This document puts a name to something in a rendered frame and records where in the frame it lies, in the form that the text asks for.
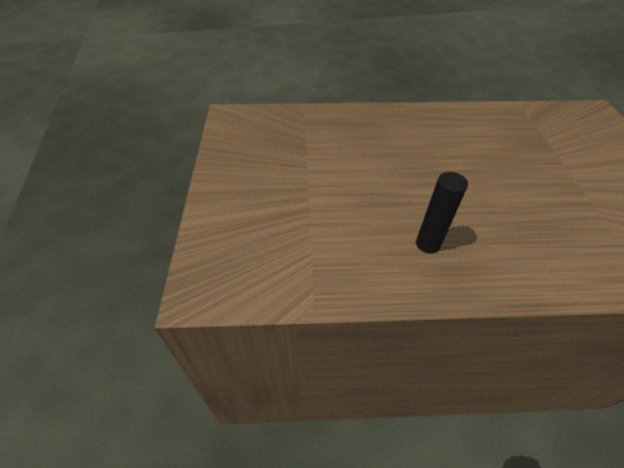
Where can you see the can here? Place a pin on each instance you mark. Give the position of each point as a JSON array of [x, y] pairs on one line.
[[446, 198]]

